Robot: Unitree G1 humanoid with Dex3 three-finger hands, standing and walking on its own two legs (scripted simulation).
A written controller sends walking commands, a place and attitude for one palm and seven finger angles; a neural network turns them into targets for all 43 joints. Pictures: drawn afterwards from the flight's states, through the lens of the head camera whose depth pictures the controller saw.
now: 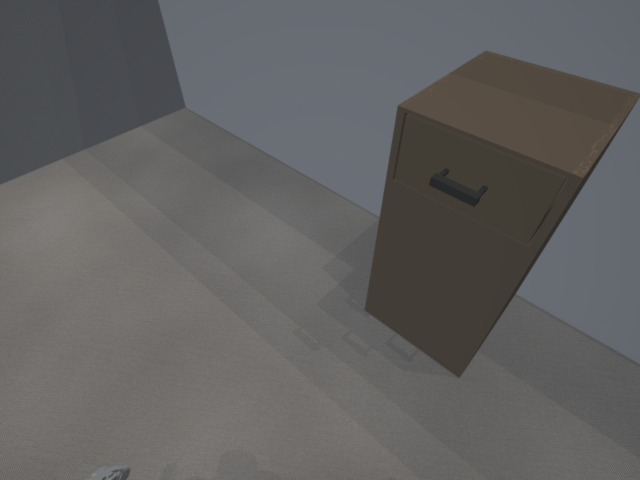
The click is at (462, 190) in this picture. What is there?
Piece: drawer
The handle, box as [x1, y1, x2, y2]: [429, 168, 487, 206]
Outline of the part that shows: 431,177 429,183 430,185 473,206 476,204 487,187 483,185 477,191 475,191 446,178 444,176 448,171 448,169 446,168 438,174 435,173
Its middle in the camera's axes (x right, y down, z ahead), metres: +0.30 -0.12 +0.84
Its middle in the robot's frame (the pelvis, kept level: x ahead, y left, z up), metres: +0.72 -0.26 -0.05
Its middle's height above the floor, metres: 0.72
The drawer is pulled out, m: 0.00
